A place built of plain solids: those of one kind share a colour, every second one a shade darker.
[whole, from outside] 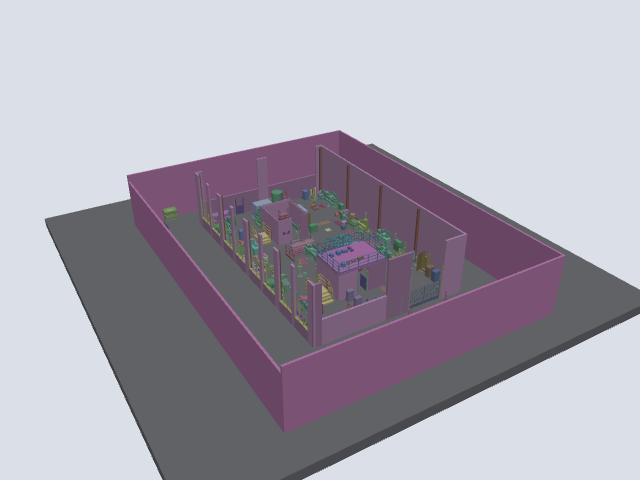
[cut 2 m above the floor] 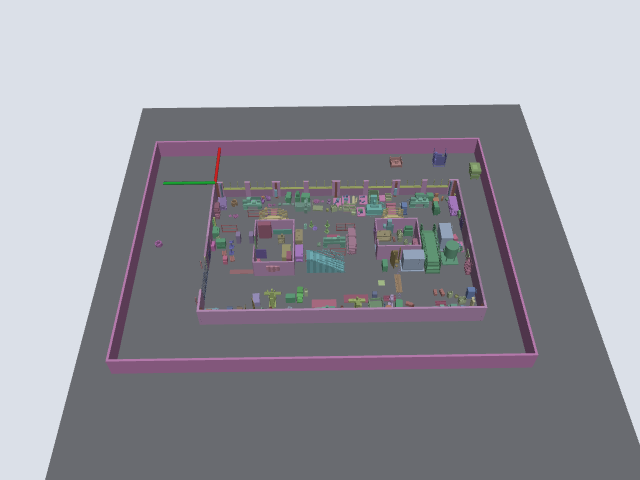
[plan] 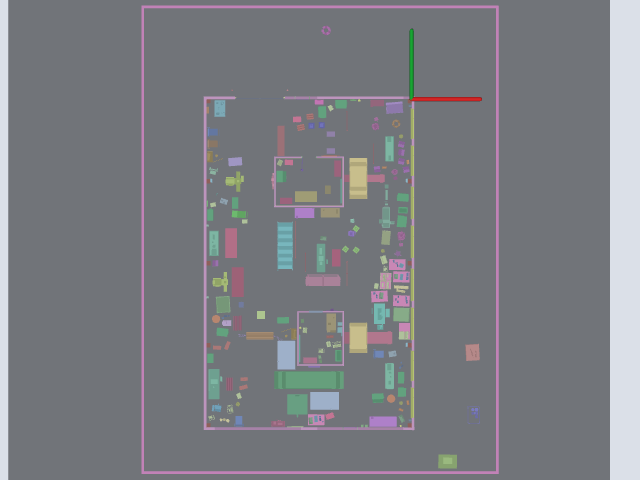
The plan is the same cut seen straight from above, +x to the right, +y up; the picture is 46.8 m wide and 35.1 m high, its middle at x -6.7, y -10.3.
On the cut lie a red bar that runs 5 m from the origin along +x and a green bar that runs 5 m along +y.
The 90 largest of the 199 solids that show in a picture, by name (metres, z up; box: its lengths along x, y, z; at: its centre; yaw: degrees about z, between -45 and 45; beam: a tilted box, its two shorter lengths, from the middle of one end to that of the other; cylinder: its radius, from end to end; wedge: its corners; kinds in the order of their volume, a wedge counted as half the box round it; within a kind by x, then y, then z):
{
 "yard_bound_1": {"box": [0.2, 34.25, 5.95], "at": [-19.66, -10.28, 2.93]},
 "yard_bound_2": {"box": [26.13, 0.2, 5.95], "at": [-6.7, -27.31, 2.93]},
 "yard_bound_3": {"box": [26.13, 0.2, 5.95], "at": [-6.7, 6.75, 2.93]},
 "yard_bound_4": {"box": [0.2, 34.25, 5.25], "at": [6.27, -10.28, 2.58]},
 "wall_1": {"box": [0.2, 24.4, 6.05], "at": [-15.1, -12.0, 2.98]},
 "wall_2": {"box": [0.81, 0.2, 6.05], "at": [-14.8, -24.1, 2.98]},
 "wall_3": {"box": [2.31, 0.2, 6.05], "at": [-14.05, 0.1, 2.98]},
 "wall_4": {"box": [6.31, 0.2, 2.55], "at": [-11.25, -24.1, 1.23]},
 "wall_5": {"box": [0.06, 3.72, 2.87], "at": [-10.03, -6.05, 1.39]},
 "wall_6": {"box": [0.06, 3.6, 2.75], "at": [-9.97, -6.05, 1.32]},
 "wall_7": {"box": [2.02, 0.06, 2.87], "at": [-9.05, -4.22, 1.39]},
 "wall_8": {"box": [0.06, 4.02, 2.87], "at": [-8.33, -17.5, 1.39]},
 "wall_9": {"box": [0.06, 3.9, 2.75], "at": [-8.27, -17.5, 1.32]},
 "wall_10": {"box": [2.41, 0.2, 6.05], "at": [-8.1, 0.1, 2.98]},
 "wall_11": {"box": [1.21, 0.2, 6.05], "at": [-7.5, -24.1, 2.98]},
 "wall_12": {"box": [5.12, 0.06, 2.87], "at": [-7.5, -7.88, 1.39]},
 "wall_13": {"box": [3.42, 0.06, 2.87], "at": [-6.65, -19.48, 1.39]},
 "wall_14": {"box": [3.3, 0.06, 2.75], "at": [-6.65, -19.42, 1.32]},
 "wall_15": {"box": [1.96, 0.06, 2.75], "at": [-5.98, -4.28, 1.32]},
 "wall_16": {"box": [2.02, 0.06, 2.87], "at": [-5.95, -4.22, 1.39]},
 "wall_17": {"box": [1.56, 0.06, 2.87], "at": [-5.72, -15.52, 1.39]},
 "wall_18": {"box": [0.06, 3.9, 2.75], "at": [-5.03, -17.5, 1.32]},
 "wall_19": {"box": [0.06, 3.6, 2.75], "at": [-5.03, -6.05, 1.32]},
 "wall_20": {"box": [0.06, 4.02, 2.87], "at": [-4.97, -17.5, 1.39]},
 "wall_21": {"box": [0.06, 3.72, 2.87], "at": [-4.97, -6.05, 1.39]},
 "wall_22": {"box": [6.31, 0.2, 2.55], "at": [-3.75, -24.1, 1.23]},
 "wall_23": {"box": [6.31, 0.2, 2.55], "at": [-3.75, 0.1, 1.23]},
 "wall_24": {"box": [0.81, 0.2, 6.05], "at": [-0.2, -24.1, 2.98]},
 "wall_25": {"box": [0.81, 0.2, 6.05], "at": [-0.2, 0.1, 2.98]},
 "wall_26": {"box": [0.2, 0.91, 6.05], "at": [0.1, -23.75, 2.98]},
 "wall_27": {"box": [0.2, 2.21, 1.15], "at": [0.1, -22.2, 0.53]},
 "wall_28": {"box": [0.2, 0.51, 6.05], "at": [0.1, -20.85, 2.98]},
 "wall_29": {"box": [0.2, 2.21, 1.15], "at": [0.1, -19.5, 0.53]},
 "wall_30": {"box": [0.2, 0.81, 6.05], "at": [0.1, -18.0, 2.98]},
 "wall_31": {"box": [0.2, 2.36, 1.15], "at": [0.1, -16.43, 0.53]},
 "wall_32": {"box": [0.2, 0.51, 6.05], "at": [0.1, -15.0, 2.98]},
 "wall_33": {"box": [0.2, 2.36, 1.15], "at": [0.1, -13.57, 0.53]},
 "wall_34": {"box": [0.2, 0.81, 6.05], "at": [0.1, -12.0, 2.98]},
 "wall_35": {"box": [0.2, 2.36, 1.15], "at": [0.1, -10.43, 0.53]},
 "wall_36": {"box": [0.2, 0.51, 6.05], "at": [0.1, -9.0, 2.98]},
 "wall_37": {"box": [0.2, 2.36, 1.15], "at": [0.1, -7.58, 0.53]},
 "wall_38": {"box": [0.2, 0.81, 6.05], "at": [0.1, -6.0, 2.98]},
 "wall_39": {"box": [0.2, 2.21, 1.15], "at": [0.1, -4.5, 0.53]},
 "wall_40": {"box": [0.2, 0.51, 6.05], "at": [0.1, -3.15, 2.98]},
 "wall_41": {"box": [0.2, 2.21, 1.15], "at": [0.1, -1.8, 0.53]},
 "wall_42": {"box": [0.2, 0.91, 6.05], "at": [0.1, -0.25, 2.98]},
 "screw_compressor_1": {"box": [1.3, 2.1, 0.15], "at": [-9.15, -18.73, 0.03]},
 "screw_compressor_2": {"box": [1.1, 1.9, 1.55], "at": [-9.15, -18.73, 0.97]},
 "screw_compressor_3": {"box": [2.1, 1.3, 0.15], "at": [-6.36, -22.07, 0.03]},
 "screw_compressor_4": {"box": [1.9, 1.1, 1.55], "at": [-6.36, -22.07, 0.97]},
 "raised_floor_deck_1": {"box": [5.18, 3.78, 0.2], "at": [-7.5, -6.05, 2.8]},
 "roll_cab_1": {"box": [0.46, 0.85, 0.73], "at": [-14.71, -8.47, 0.48]},
 "roll_cab_2": {"box": [0.85, 0.46, 0.76], "at": [-13.83, -16.98, 0.49], "yaw": -6.7},
 "roll_cab_3": {"box": [0.46, 0.85, 0.77], "at": [-12.91, -7.6, 0.5]},
 "roll_cab_4": {"box": [0.46, 0.85, 0.77], "at": [-9.65, -5.66, 0.49]},
 "roll_cab_5": {"box": [0.85, 0.46, 0.78], "at": [-9.4, -16.17, 0.5], "yaw": 0.8},
 "roll_cab_6": {"box": [0.46, 0.85, 0.78], "at": [-6.48, -0.95, 0.5], "yaw": 0.8},
 "roll_cab_7": {"box": [0.46, 0.85, 0.77], "at": [-5.35, -18.76, 0.5]},
 "roll_cab_8": {"box": [0.85, 0.46, 0.75], "at": [-5.16, -0.29, 0.49]},
 "roll_cab_9": {"box": [0.46, 0.85, 0.78], "at": [-0.82, -8.94, 0.5], "yaw": -5.7},
 "roll_cab_10": {"box": [0.46, 0.85, 0.74], "at": [-0.77, -20.37, 0.48], "yaw": -1.3},
 "roll_cab_11": {"box": [0.85, 0.46, 0.77], "at": [-0.64, -7.25, 0.49], "yaw": -4.9},
 "staging_1": {"box": [3.4, 1.3, 0.73], "at": [-7.5, -20.55, 0.32]},
 "air_vessel_1": {"box": [1.48, 1.48, 0.17], "at": [-8.35, -22.32, 0.04]},
 "air_vessel_2": {"cylinder": 0.6, "from": [-8.35, -22.32, 0.73], "to": [-8.35, -22.32, 2.44]},
 "stile_1": {"box": [1.3, 1.1, 0.59], "at": [-3.9, -17.45, 0.24]},
 "stile_2": {"box": [1.3, 1.2, 0.69], "at": [-3.9, -5.8, 0.29]},
 "tall_cupboard_1": {"box": [0.9, 0.45, 1.85], "at": [-9.18, -7.44, 1.02]},
 "tall_cupboard_2": {"box": [0.5, 1.2, 1.9], "at": [-5.41, -5.08, 1.05]},
 "band_saw_1": {"box": [0.57, 1.5, 0.78], "at": [-1.86, -8.66, 0.34]},
 "band_saw_2": {"box": [0.47, 1.38, 0.79], "at": [-1.86, -8.66, 0.35]},
 "centre_lathe_1": {"box": [0.38, 2.17, 0.38], "at": [-14.46, -20.85, 0.69]},
 "centre_lathe_2": {"box": [0.8, 2.21, 0.15], "at": [-14.45, -20.84, 0.51]},
 "centre_lathe_3": {"box": [0.59, 1.73, 0.24], "at": [-14.45, -10.54, 0.7]},
 "centre_lathe_4": {"box": [0.63, 2.08, 0.27], "at": [-6.63, -11.62, 0.8]},
 "surface_grinder_1": {"box": [0.78, 1.5, 0.62], "at": [-2.35, -15.69, 0.45]},
 "surface_grinder_2": {"box": [0.31, 0.61, 1.77], "at": [-1.75, -15.64, 0.83]},
 "wheelie_bin_1": {"box": [0.62, 0.51, 1.12], "at": [-14.48, -2.41, 0.51]},
 "wheelie_bin_2": {"box": [0.51, 0.62, 1.12], "at": [-12.63, -23.48, 0.51]},
 "wheelie_bin_3": {"box": [0.62, 0.51, 1.12], "at": [-2.35, -18.65, 0.51], "yaw": -0.7},
 "stillage_1": {"box": [0.88, 1.08, 0.57], "at": [-13.78, -15.02, 0.23], "yaw": 3.6},
 "stillage_2": {"box": [1.2, 1.0, 0.22], "at": [-0.75, -15.76, 0.06], "yaw": -2.2},
 "pallet_stack_1": {"box": [1.13, 0.72, 0.71], "at": [-1.24, -0.62, 0.31], "yaw": 4.6},
 "tote_stack_1": {"box": [0.6, 0.4, 1.15], "at": [-5.9, -3.79, 0.53]},
 "tote_stack_2": {"box": [0.6, 0.4, 1.15], "at": [-5.9, -2.56, 0.53]},
 "floor_pipes_1": {"box": [1.85, 0.86, 0.33], "at": [-2.35, -17.45, 0.12]},
 "beyond_waste_container_1": {"box": [1.36, 1.02, 0.34], "at": [2.64, -26.5, 1.12], "yaw": -0.7},
 "crate_1": {"box": [1.0, 0.6, 0.65], "at": [-12.9, -4.58, 0.28], "yaw": 4.6},
 "spill_kit_1": {"box": [0.62, 0.51, 1.12], "at": [-14.48, -3.27, 0.51]},
 "drum_1": {"cylinder": 0.3, "from": [-1.5, -21.9, 0.0], "to": [-1.5, -21.9, 0.87]}
}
